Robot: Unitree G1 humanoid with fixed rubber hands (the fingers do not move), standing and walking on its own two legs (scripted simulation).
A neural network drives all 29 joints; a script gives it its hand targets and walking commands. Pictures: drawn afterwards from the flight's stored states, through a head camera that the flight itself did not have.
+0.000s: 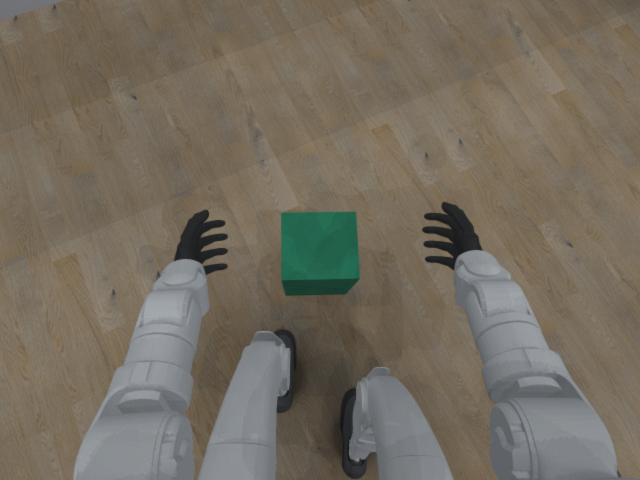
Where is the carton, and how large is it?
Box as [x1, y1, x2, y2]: [281, 212, 359, 295]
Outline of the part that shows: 281,213 281,280 285,294 293,295 345,293 359,278 355,212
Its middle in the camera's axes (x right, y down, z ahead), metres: -0.01 +0.05 +0.97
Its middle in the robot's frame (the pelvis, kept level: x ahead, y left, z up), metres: +0.46 +0.03 -0.55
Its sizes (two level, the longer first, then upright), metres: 0.168 0.152 0.265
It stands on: the floor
